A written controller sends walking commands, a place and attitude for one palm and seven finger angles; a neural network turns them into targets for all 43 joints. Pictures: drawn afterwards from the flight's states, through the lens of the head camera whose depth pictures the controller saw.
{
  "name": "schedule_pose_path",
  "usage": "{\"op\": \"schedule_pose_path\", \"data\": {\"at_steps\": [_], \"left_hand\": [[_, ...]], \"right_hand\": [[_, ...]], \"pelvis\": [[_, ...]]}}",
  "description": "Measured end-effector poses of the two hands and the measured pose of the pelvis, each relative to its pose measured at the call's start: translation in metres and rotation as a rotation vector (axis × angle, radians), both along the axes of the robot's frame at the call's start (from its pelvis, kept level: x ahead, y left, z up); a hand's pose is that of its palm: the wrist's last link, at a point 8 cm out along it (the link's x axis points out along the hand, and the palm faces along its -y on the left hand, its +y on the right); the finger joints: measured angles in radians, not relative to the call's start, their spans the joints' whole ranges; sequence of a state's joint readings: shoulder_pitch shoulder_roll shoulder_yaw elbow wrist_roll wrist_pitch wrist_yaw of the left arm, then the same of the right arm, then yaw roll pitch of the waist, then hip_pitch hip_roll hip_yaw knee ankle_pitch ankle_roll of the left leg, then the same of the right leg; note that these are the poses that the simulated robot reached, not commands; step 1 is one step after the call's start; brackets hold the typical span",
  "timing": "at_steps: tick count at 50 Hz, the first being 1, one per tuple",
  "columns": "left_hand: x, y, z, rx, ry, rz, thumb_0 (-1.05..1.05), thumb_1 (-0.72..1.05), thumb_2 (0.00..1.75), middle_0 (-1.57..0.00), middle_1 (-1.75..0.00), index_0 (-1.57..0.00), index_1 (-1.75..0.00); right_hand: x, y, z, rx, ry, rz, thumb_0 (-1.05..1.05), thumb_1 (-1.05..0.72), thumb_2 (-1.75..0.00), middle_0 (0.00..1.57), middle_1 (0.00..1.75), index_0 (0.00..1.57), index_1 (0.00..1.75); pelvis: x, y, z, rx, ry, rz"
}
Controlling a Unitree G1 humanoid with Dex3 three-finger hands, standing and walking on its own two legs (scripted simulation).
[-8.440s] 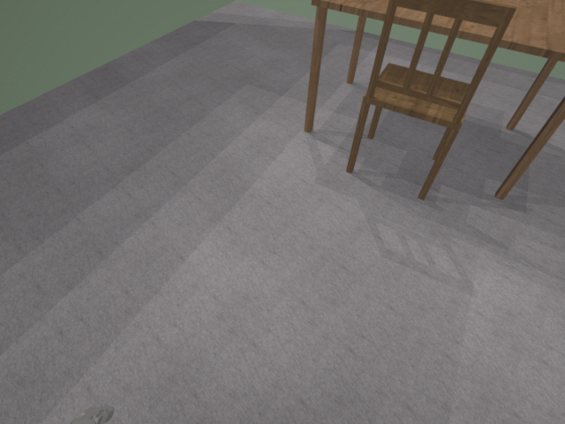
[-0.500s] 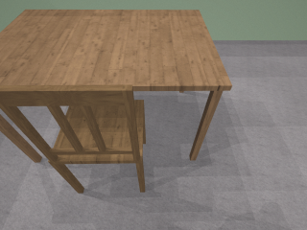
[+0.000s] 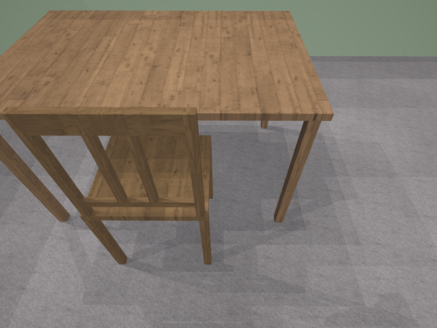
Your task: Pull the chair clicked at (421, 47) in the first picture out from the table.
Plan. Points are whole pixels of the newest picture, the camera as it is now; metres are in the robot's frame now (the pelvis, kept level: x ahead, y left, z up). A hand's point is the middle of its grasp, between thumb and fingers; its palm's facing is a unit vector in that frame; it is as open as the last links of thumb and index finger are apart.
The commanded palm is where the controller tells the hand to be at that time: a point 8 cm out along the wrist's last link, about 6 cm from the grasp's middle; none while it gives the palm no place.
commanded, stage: look again from close up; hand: left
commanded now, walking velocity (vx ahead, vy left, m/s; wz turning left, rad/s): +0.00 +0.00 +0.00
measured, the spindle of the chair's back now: (107, 171) +0.49 +0.34 -0.09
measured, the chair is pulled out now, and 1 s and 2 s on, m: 0.00 0.00 0.00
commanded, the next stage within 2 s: shuffle to correct the standing spot in 1.18 s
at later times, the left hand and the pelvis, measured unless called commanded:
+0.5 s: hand out of the picture -0.02 +0.17 -0.17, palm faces +0.01 -0.98 -0.18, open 7.3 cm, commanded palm none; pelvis +0.00 +0.01 +0.00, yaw -1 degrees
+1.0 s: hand out of the picture +0.00 +0.16 -0.17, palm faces +0.02 -0.98 -0.18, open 7.3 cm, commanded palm none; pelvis +0.01 +0.00 +0.00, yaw -1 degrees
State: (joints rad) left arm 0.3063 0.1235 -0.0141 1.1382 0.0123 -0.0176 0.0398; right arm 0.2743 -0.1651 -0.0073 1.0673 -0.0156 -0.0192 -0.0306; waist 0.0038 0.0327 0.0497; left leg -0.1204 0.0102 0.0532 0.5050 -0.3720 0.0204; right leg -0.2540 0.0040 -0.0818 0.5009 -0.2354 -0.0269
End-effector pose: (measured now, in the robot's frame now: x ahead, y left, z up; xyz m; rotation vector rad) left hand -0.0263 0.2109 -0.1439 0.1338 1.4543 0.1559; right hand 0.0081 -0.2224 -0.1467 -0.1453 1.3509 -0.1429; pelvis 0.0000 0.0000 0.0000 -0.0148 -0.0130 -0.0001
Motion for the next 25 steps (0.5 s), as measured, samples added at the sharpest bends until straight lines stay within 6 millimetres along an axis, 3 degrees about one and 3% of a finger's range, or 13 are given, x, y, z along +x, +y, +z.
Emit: {"op": "schedule_pose_path", "data": {"at_steps": [5,14,25], "left_hand": [[-0.006,0.005,0.001,-0.002,-0.014,0.001,0.01,0.91,0.9,-0.2,-0.3,-0.2,-0.3],[0.0,0.009,0.004,0.003,-0.036,-0.014,0.01,0.92,0.9,-0.2,-0.3,-0.2,-0.3],[0.005,0.005,0.002,-0.004,-0.006,-0.014,0.01,0.92,0.9,-0.2,-0.3,-0.2,-0.3]], "right_hand": [[-0.021,0.016,-0.003,0.032,0.02,0.003,0.0,-0.91,-0.9,0.2,0.3,0.2,0.3],[-0.053,0.034,-0.004,0.072,0.089,-0.012,0.0,-0.91,-0.9,0.2,0.3,0.2,0.3],[-0.06,0.029,-0.002,0.054,0.141,-0.03,0.0,-0.91,-0.9,0.2,0.3,0.2,0.3]], "pelvis": [[-0.007,0.005,0.001,0.01,-0.012,-0.002],[-0.012,0.009,0.002,0.022,-0.007,-0.009],[-0.004,0.008,0.002,0.023,0.0,-0.013]]}}
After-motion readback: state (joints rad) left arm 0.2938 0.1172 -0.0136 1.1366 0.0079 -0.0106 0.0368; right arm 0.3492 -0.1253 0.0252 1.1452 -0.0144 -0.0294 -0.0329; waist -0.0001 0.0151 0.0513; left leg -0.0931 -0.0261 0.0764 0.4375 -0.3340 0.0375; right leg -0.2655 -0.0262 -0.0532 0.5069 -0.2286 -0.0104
